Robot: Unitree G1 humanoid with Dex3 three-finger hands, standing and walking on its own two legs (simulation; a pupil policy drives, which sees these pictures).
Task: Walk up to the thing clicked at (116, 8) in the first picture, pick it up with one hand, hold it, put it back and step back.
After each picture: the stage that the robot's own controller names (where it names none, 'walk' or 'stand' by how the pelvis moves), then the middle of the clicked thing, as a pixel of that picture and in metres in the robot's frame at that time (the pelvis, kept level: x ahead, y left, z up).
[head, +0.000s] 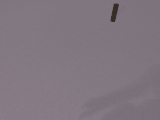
stand; (114, 13) +1.91 -0.44 -0.66
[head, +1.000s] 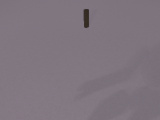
walk; (86, 18) +1.82 +0.03 -0.63
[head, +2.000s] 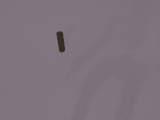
walk; (60, 42) +1.25 +0.31 -0.65
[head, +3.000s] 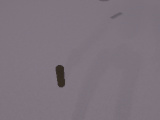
walk; (60, 76) +0.80 +0.21 -0.64
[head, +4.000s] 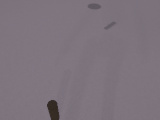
walk; (53, 111) +0.49 +0.19 -0.64
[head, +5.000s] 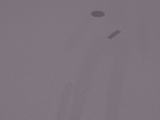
stand; out of the picture +0.36 +0.19 -0.64
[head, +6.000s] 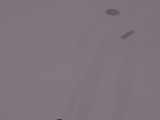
stand; out of the picture +0.35 +0.15 -0.64
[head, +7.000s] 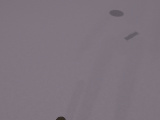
stand; out of the picture +0.37 +0.14 -0.65
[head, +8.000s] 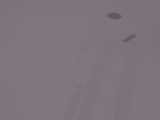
stand; out of the picture +0.36 +0.14 -0.66
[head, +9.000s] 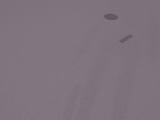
stand; out of the picture +0.37 +0.16 -0.66
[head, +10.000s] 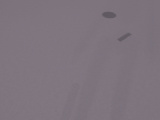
stand; out of the picture +0.36 +0.16 -0.66
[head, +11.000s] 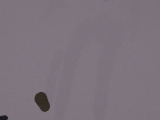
go down; (43, 102) +0.38 +0.19 -0.55
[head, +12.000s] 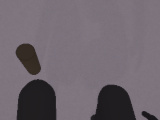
go down; (30, 61) +0.43 +0.24 -0.27
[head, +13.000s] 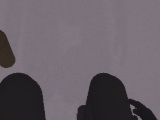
close in; (1, 52) +0.42 +0.26 -0.21
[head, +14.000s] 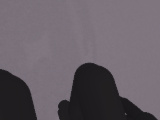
close; out of the picture +0.40 +0.29 -0.15
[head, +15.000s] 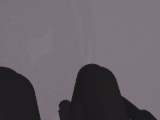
lift; out of the picture +0.38 +0.29 -0.15
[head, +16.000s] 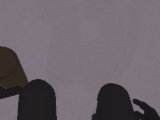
lift; (11, 75) +0.31 +0.23 -0.02
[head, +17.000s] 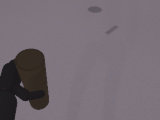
hold; (35, 84) +0.31 +0.15 +0.07
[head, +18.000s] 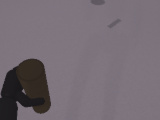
hold; (37, 90) +0.30 +0.16 +0.02
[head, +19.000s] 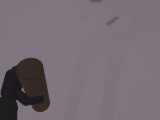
crouch; (36, 89) +0.31 +0.16 +0.01
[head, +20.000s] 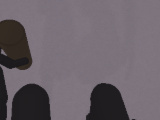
crouch; (18, 50) +0.42 +0.20 -0.06
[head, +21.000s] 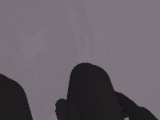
lower; out of the picture +0.39 +0.29 -0.16
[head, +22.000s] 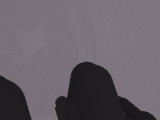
lower; out of the picture +0.41 +0.29 -0.16
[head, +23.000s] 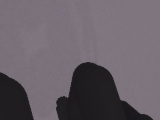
lower; out of the picture +0.40 +0.29 -0.16
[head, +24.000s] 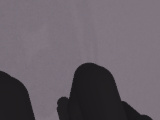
lower; out of the picture +0.39 +0.29 -0.16
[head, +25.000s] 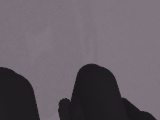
loosen; out of the picture +0.37 +0.28 -0.16
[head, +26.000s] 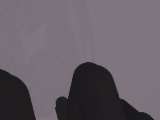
withdraw; out of the picture +0.37 +0.28 -0.16
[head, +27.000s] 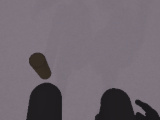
walk; (41, 67) +0.42 +0.22 -0.33
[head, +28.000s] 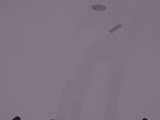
stand; out of the picture +0.35 +0.17 -0.59
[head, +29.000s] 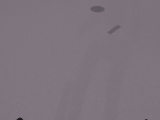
stand; out of the picture +0.35 +0.18 -0.60
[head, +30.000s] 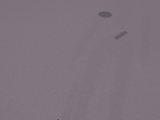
stand; out of the picture +0.37 +0.16 -0.65
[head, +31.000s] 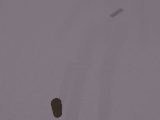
walk; (57, 108) +0.41 +0.12 -0.63
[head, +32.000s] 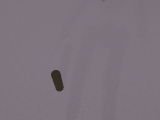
walk; (57, 81) +0.62 +0.20 -0.62
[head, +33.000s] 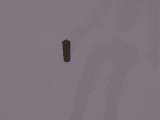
walk; (66, 51) +0.96 +0.14 -0.63
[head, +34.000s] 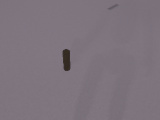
stand; (66, 60) +1.00 +0.16 -0.65
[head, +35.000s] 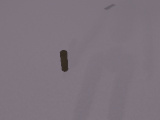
stand; (64, 61) +1.01 +0.17 -0.66
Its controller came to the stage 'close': yes
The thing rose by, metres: 0.67
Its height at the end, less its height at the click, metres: +0.00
